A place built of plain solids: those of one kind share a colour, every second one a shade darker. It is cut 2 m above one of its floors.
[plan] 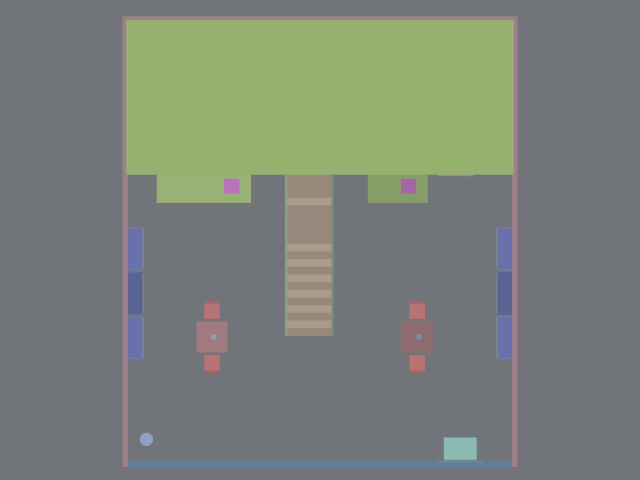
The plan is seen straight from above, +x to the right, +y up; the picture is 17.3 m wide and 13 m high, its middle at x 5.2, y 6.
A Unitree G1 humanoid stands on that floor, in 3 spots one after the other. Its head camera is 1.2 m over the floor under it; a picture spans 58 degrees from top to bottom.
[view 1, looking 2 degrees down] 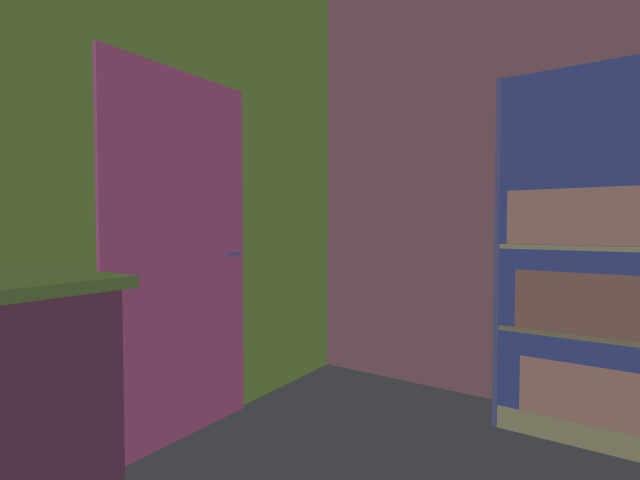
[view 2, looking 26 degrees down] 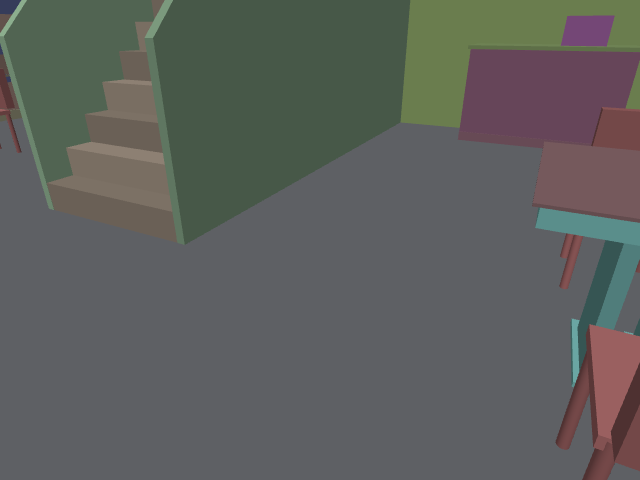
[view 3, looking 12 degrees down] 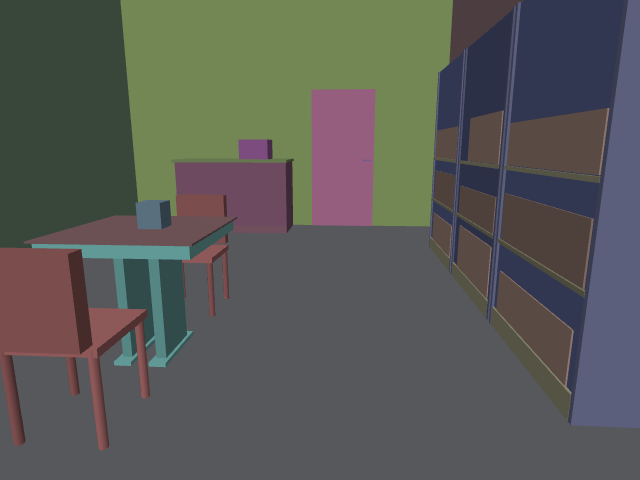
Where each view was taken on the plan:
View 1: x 7.30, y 5.76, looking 34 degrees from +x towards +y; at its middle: upper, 3.60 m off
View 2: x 7.40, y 1.65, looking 117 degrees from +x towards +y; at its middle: ground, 2.74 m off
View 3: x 9.00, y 1.00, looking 94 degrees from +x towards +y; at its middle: ground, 5.77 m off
